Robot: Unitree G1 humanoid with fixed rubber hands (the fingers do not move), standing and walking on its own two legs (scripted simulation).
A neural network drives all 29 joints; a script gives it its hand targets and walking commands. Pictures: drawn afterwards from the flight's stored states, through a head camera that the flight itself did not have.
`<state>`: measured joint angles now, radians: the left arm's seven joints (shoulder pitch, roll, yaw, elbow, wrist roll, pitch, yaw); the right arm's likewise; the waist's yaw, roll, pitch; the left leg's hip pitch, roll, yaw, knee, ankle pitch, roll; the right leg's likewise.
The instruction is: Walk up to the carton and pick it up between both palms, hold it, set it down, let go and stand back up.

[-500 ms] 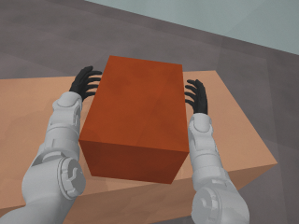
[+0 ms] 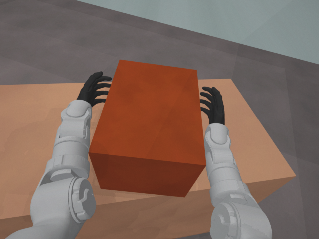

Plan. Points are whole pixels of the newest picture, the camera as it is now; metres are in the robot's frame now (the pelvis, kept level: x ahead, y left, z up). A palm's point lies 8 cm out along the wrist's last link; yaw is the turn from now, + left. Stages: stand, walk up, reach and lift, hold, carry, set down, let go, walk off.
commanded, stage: reach and lift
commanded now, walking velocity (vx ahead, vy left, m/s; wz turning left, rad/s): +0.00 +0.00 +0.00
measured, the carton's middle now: (151, 126) +0.42 +0.00 +0.05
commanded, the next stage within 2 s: none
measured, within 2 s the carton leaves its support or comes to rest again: leaves its support in 0.46 s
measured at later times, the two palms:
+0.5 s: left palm (95, 109) +0.40 +0.14 +0.13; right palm (228, 124) +0.36 -0.18 +0.13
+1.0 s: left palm (87, 104) +0.37 +0.15 +0.17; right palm (234, 115) +0.34 -0.18 +0.17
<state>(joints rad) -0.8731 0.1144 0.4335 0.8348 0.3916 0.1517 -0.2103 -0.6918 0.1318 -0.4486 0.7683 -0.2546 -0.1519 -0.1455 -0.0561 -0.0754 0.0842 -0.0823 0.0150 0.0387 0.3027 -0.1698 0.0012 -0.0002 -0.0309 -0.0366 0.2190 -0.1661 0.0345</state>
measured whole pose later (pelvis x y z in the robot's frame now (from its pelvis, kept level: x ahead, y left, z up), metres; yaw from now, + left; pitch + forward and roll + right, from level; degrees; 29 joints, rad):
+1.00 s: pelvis -0.03 +0.00 +0.00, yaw +0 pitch -7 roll +0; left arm -0.79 0.04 0.32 0.55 0.35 0.46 -0.07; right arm -0.73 -0.03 -0.23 0.77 -0.01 0.02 -0.11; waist -0.06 -0.09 0.05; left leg -0.04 0.01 0.05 0.27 -0.11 0.01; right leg 0.01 -0.04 -0.03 0.26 -0.15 0.03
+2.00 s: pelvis -0.02 -0.02 +0.00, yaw +0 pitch -9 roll +0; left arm -0.70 0.01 0.33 0.24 0.36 0.71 -0.07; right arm -0.81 -0.09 -0.06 0.68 0.15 0.22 -0.12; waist -0.09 -0.08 0.02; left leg 0.02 0.03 0.03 0.27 -0.13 -0.01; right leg 0.08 -0.02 -0.05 0.24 -0.16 0.01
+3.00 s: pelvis -0.03 -0.02 +0.00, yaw +0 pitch -8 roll +0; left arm -0.75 0.03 0.35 0.23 0.35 0.84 -0.07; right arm -0.96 -0.14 -0.04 0.73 0.25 0.39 -0.15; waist -0.08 -0.06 -0.04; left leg -0.03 0.03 0.03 0.28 -0.12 -0.02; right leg 0.03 -0.01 -0.05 0.26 -0.15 0.00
